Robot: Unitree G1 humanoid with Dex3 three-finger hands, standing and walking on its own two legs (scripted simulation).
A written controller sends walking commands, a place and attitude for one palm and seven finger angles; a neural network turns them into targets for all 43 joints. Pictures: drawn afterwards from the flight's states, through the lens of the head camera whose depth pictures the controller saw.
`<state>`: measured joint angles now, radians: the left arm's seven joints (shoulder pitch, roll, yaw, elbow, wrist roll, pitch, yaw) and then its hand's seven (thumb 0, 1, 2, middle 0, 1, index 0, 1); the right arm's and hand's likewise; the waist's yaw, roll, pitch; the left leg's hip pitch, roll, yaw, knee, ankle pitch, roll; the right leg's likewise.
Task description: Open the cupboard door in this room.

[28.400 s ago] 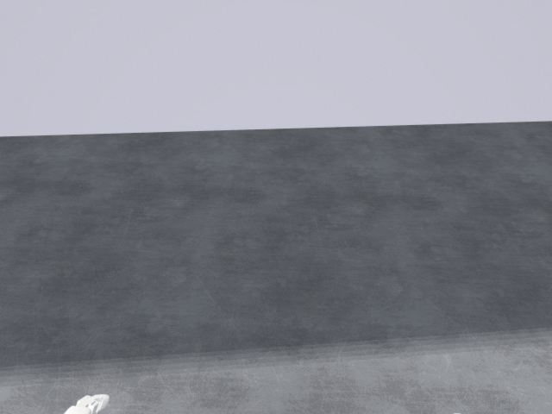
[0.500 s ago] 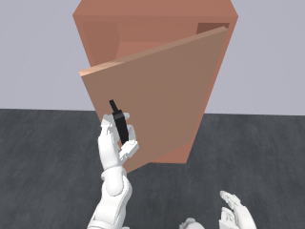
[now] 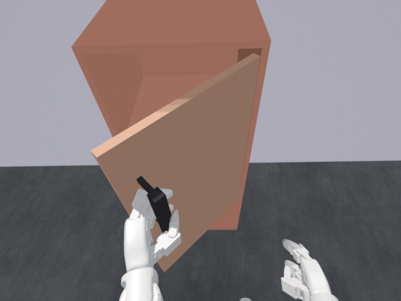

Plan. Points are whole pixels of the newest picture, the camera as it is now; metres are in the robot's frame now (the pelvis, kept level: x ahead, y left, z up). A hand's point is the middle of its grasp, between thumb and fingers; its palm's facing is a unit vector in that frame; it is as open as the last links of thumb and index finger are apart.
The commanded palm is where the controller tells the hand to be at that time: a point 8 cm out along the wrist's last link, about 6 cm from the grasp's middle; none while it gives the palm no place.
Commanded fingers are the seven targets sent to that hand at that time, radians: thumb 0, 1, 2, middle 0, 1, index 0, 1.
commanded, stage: open thumb and fingers to let go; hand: left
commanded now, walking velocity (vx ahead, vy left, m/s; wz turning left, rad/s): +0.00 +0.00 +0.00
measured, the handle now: (156, 208) +0.29 +0.09 +0.05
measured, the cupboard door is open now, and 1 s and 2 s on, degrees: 45 36 41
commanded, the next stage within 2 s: slide the hand sideways off the handle in 0.84 s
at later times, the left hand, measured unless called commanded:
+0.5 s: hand (160, 227) +0.25 +0.08 +0.05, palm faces +0.36 -0.93 -0.03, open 12.0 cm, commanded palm +0.21 +0.10 +0.05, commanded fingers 0.00 -0.50 0.30 -0.28 -1.05 -0.28 -1.05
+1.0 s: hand (160, 223) +0.26 +0.08 +0.05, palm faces +0.23 -0.97 -0.05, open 15.9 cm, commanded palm +0.21 +0.10 +0.05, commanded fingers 0.00 -0.50 0.30 -0.15 -0.30 -0.15 -0.30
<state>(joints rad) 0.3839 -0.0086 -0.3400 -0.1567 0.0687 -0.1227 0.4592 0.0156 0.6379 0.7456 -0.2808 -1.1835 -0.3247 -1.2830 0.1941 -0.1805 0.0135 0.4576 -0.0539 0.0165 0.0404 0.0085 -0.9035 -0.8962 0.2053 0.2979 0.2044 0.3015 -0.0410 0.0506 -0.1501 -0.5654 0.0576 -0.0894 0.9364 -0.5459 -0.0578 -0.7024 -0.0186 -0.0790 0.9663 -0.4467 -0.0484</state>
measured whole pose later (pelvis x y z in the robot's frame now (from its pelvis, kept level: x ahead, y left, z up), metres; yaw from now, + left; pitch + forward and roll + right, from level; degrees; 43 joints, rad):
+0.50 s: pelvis -0.05 +0.01 -0.01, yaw +0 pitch +11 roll +1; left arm 0.09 -0.09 -0.25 0.12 0.08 -0.22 0.60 0.00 -0.18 0.43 -0.31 -1.23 -0.31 -1.22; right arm 0.20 -0.19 -0.01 0.56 -0.07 -0.06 -0.01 0.01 -0.90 -0.90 0.20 0.30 0.20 0.30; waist 0.00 0.04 -0.13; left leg -0.68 0.02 -0.10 1.00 -0.51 -0.06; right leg -0.81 -0.05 -0.06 1.01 -0.39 -0.04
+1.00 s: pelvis -0.06 +0.05 -0.01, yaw -1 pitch +10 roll +0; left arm -0.04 -0.10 -0.32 0.22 0.10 -0.18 0.59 -0.02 -0.50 0.30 -0.23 -0.44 -0.19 -0.47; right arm 0.16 -0.17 0.01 0.57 -0.07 -0.04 0.02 0.01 -0.90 -0.90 0.21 0.30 0.21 0.30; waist 0.01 0.03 -0.12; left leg -0.70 -0.01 -0.06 1.05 -0.52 -0.03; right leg -0.82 -0.07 -0.02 1.01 -0.36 0.01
